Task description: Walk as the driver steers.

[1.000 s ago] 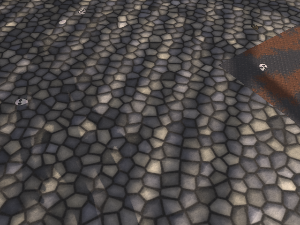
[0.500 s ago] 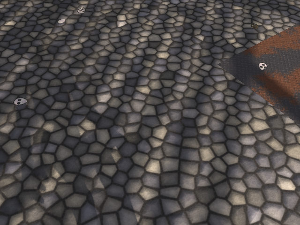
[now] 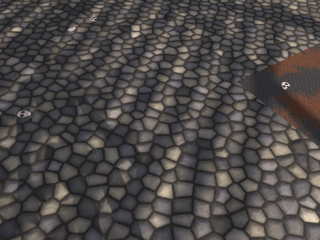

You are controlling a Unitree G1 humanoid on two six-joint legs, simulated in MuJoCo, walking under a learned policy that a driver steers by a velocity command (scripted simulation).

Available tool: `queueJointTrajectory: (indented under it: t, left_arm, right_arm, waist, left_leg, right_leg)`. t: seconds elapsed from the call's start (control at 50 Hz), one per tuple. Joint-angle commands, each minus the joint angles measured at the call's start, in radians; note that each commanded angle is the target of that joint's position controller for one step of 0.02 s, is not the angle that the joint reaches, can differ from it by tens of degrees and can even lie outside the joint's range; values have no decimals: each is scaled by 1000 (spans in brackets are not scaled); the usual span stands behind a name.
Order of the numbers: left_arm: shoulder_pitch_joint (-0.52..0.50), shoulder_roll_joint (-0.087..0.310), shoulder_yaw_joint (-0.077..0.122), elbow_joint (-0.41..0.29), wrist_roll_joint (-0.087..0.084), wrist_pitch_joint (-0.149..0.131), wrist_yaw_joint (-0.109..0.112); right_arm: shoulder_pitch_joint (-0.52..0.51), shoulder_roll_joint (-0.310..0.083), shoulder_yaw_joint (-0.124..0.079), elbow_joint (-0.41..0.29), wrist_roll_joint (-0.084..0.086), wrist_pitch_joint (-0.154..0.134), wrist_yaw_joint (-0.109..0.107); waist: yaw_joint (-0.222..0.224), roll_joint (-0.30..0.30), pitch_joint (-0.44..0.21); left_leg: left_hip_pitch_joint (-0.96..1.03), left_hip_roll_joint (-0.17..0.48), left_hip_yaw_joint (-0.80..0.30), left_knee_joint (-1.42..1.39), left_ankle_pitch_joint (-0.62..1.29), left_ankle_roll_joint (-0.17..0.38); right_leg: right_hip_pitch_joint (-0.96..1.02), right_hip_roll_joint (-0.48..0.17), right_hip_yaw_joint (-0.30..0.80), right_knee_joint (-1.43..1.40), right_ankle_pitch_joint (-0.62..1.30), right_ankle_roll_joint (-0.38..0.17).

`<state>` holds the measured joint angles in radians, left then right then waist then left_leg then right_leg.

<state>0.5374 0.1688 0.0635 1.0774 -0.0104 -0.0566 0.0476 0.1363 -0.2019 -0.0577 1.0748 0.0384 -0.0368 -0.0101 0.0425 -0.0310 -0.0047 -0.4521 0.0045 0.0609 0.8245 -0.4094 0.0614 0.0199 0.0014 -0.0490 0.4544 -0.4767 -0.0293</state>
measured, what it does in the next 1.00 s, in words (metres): walks ahead: left foot, then right foot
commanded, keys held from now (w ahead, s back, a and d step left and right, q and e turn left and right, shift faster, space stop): w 1.00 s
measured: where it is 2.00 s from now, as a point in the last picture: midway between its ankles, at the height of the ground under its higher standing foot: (164, 133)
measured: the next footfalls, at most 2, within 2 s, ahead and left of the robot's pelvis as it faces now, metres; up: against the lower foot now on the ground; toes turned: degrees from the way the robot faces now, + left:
left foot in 0.10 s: +0.14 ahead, +0.13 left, +0.00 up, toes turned +4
right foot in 0.66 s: +0.51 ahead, -0.11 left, +0.00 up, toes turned -3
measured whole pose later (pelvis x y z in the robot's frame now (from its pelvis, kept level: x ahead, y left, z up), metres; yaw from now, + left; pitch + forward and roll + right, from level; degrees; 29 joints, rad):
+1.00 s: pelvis +0.50 -0.02 +0.02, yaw +0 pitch +1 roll -1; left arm 0.36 0.22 0.06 0.97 0.00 -0.10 -0.01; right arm 0.08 -0.26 -0.06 0.93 0.01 -0.08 0.00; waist 0.05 0.04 -0.01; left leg -0.70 0.14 -0.04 0.80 0.01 0.02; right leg -0.07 0.06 -0.06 0.21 -0.16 -0.06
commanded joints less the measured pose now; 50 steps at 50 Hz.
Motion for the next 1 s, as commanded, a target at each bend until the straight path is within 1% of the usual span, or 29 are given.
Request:
queueJointTrajectory:
  t: [0.02,0.04,0.06,0.08,0.1,0.12,0.14,0.16,0.18,0.2,0.22,0.24,0.28,0.36,0.46,0.54,0.6,0.62,0.64,0.66,0.68,0.7,0.72,0.74,0.76,0.8,0.84,0.92,1.0]
  left_arm:
    - [110,127,22,-10,-7,-8,-9]
    - [79,139,22,-24,-4,-3,-13]
    - [21,160,23,-45,-3,-1,-18]
    - [-10,172,23,-58,-1,-4,-23]
    - [-40,178,22,-66,-3,-11,-29]
    - [-98,158,14,-95,4,-25,-35]
    - [-39,21,-18,-124,-11,-50,-35]
    - [-109,79,0,-139,-48,-69,-37]
    - [-169,105,7,-171,-59,-75,-39]
    - [-189,112,13,-172,-46,-72,-32]
    - [-172,109,25,-162,-29,-62,-22]
    - [-134,110,32,-157,-24,-45,-21]
    - [-134,104,38,-160,-26,-25,-22]
    - [-314,108,38,-232,-5,-20,-28]
    - [-527,90,14,-304,-10,-30,-47]
    - [-643,93,1,-352,-19,-43,-78]
    - [-622,125,7,-370,-22,-54,-100]
    - [-550,158,21,-355,-20,-56,-101]
    - [-385,200,43,-309,-19,-57,-97]
    - [-179,259,66,-255,-13,-53,-87]
    - [-47,375,91,-217,14,-52,-86]
    - [-26,288,63,-211,14,-49,-86]
    - [-138,236,45,-217,4,-51,-84]
    - [-249,197,29,-242,1,-54,-82]
    - [-317,167,19,-247,7,-58,-86]
    - [-352,133,9,-235,17,-65,-94]
    - [-323,151,12,-211,13,-69,-88]
    - [-248,194,20,-182,12,-62,-58]
    - [-199,215,24,-165,1,-56,-45]
  right_arm:
    - [-251,-43,1,-135,5,-57,27]
    - [-219,-32,4,-127,5,-58,36]
    - [-129,-34,0,-101,7,-56,42]
    - [2,-65,-19,-58,7,-51,43]
    - [157,-118,-48,-15,10,-44,41]
    - [342,-213,-77,14,0,-40,26]
    - [418,-278,-72,24,-29,-47,25]
    - [323,-204,-42,21,-26,-63,29]
    - [207,-157,-23,-7,-21,-72,30]
    - [113,-113,-5,-34,-24,-79,38]
    - [72,-100,3,-42,-31,-82,43]
    - [65,-87,9,-41,-39,-79,42]
    - [104,-93,14,-26,-40,-76,33]
    - [195,-134,14,-6,-39,-69,6]
    - [263,-151,11,-15,-33,-56,-7]
    - [335,-159,3,2,-21,-44,-6]
    - [319,-185,-7,-2,-22,-37,-7]
    - [300,-202,-12,-8,-25,-34,-7]
    - [270,-204,-11,-17,-28,-29,-6]
    - [250,-184,0,-38,-35,-29,-3]
    - [391,-43,40,-55,-33,-49,12]
    - [371,-80,35,-34,-11,-84,23]
    - [247,-167,9,-78,17,-99,24]
    - [167,-176,8,-105,15,-104,17]
    - [138,-167,2,-106,-2,-97,7]
    - [191,-119,-1,-96,-15,-63,1]
    - [198,-96,-1,-99,-16,-45,-1]
    - [38,-114,-10,-157,-33,-41,-1]
    - [-99,-98,-3,-194,-29,-51,11]
  waist:
    - [36,-55,232]
    - [14,-66,208]
    - [-44,-85,163]
    - [-110,-90,92]
    - [-191,-69,10]
    - [-274,49,-84]
    - [-213,300,-235]
    - [-185,190,-129]
    - [-141,154,3]
    - [-99,56,51]
    - [-65,38,60]
    - [-32,67,50]
    - [-18,86,65]
    - [-47,73,87]
    - [-105,74,105]
    - [-134,85,136]
    - [-87,120,100]
    - [-40,144,42]
    - [50,152,-52]
    - [133,125,-184]
    - [79,-147,-402]
    - [95,-183,-481]
    - [76,-160,-285]
    - [42,-76,-167]
    - [2,-7,-91]
    - [-63,-30,-54]
    - [-81,-38,-23]
    - [-53,-25,38]
    - [-13,-29,64]
  left_leg:
    - [-345,46,11,-32,-26,6]
    - [-214,18,46,-74,18,7]
    - [7,-26,85,-131,96,15]
    - [242,-85,121,-170,194,24]
    - [443,-92,104,-202,223,51]
    - [674,102,-197,-293,110,125]
    - [791,402,-813,-568,-25,284]
    - [697,396,-863,-633,-113,267]
    - [561,380,-697,-624,-69,228]
    - [430,332,-547,-628,39,186]
    - [343,282,-425,-641,119,153]
    - [284,231,-333,-662,152,128]
    - [245,194,-243,-689,257,125]
    - [315,196,-179,-704,459,142]
    - [390,187,-129,-711,469,126]
    - [505,229,-117,-656,482,125]
    - [556,258,-105,-563,684,102]
    - [563,253,-94,-479,871,90]
    - [526,217,-59,-301,1018,69]
    - [333,170,-32,-32,883,35]
    - [-79,-13,-21,414,324,-31]
    - [-202,-62,-203,552,-133,-16]
    - [-302,4,-187,599,-94,2]
    - [-289,61,-154,558,0,10]
    - [-236,101,-136,488,66,7]
    - [-110,144,-143,394,126,5]
    - [-110,152,-126,328,150,-8]
    - [-250,162,-118,107,351,-43]
    - [-207,117,-77,-140,522,-51]
  right_leg:
    - [52,-317,279,-177,336,-178]
    - [-28,-290,235,-160,394,-165]
    - [-152,-256,177,-120,527,-145]
    - [-242,-216,131,-27,693,-124]
    - [-311,-166,65,152,842,-89]
    - [-520,-84,7,496,686,-24]
    - [-702,69,85,860,-56,13]
    - [-791,24,211,976,-36,-13]
    - [-847,-35,174,975,52,-43]
    - [-792,-92,149,925,155,-57]
    - [-734,-126,130,865,217,-58]
    - [-662,-147,128,824,259,-57]
    - [-642,-157,105,774,293,-43]
    - [-791,-171,82,602,418,8]
    - [-781,-128,49,270,561,26]
    - [-789,-95,31,146,521,2]
    - [-665,-52,11,82,424,-48]
    - [-544,-16,-11,85,395,-70]
    - [-332,23,-37,75,403,-102]
    - [-3,-61,61,112,437,-153]
    - [431,-358,577,41,244,-334]
    - [469,-417,853,-143,180,-352]
    - [329,-372,682,-155,192,-282]
    - [141,-335,524,-177,287,-247]
    - [-26,-296,410,-207,391,-224]
    - [-188,-237,288,-268,436,-202]
    - [-240,-223,229,-310,467,-217]
    - [-208,-219,179,-359,449,-215]
    - [-187,-190,108,-363,430,-178]
Keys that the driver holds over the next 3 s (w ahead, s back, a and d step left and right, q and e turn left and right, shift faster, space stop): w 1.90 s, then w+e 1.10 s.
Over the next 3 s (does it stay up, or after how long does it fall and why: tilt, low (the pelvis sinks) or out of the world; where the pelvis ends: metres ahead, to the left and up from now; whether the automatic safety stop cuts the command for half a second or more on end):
stays up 1.55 -0.12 0.01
